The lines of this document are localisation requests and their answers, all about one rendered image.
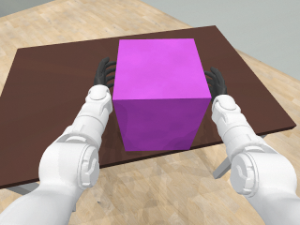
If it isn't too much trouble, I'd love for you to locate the table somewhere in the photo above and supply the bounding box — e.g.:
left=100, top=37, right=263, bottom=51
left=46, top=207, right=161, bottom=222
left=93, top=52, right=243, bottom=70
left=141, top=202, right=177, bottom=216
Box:
left=0, top=25, right=297, bottom=213

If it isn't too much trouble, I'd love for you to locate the right robot hand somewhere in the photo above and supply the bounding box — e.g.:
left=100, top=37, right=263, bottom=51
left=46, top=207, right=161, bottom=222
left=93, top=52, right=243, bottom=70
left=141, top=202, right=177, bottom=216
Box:
left=203, top=67, right=228, bottom=104

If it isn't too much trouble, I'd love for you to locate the left robot hand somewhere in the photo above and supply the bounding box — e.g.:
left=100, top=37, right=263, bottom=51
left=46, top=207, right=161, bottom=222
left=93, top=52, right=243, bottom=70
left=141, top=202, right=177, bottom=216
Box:
left=93, top=56, right=117, bottom=88

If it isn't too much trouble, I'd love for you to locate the robot right upper arm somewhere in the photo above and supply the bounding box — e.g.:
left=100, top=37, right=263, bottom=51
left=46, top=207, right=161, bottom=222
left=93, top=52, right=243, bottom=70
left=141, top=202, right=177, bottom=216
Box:
left=230, top=152, right=300, bottom=225

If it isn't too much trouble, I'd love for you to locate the robot left upper arm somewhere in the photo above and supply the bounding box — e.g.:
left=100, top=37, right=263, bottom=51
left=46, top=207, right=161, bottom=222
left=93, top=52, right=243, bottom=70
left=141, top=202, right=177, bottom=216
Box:
left=0, top=142, right=100, bottom=225

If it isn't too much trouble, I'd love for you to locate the robot left forearm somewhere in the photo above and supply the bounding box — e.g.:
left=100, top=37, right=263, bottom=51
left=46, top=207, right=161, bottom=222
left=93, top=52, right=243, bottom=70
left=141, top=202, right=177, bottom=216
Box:
left=38, top=84, right=113, bottom=181

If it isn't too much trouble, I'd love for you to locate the carton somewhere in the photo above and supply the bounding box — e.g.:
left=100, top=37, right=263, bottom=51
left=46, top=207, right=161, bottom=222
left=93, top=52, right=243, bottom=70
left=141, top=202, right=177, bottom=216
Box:
left=112, top=38, right=212, bottom=152

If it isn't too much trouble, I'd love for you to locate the robot right forearm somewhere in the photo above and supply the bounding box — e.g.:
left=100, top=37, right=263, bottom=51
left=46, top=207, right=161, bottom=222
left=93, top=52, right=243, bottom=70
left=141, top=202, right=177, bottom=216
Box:
left=211, top=95, right=297, bottom=187

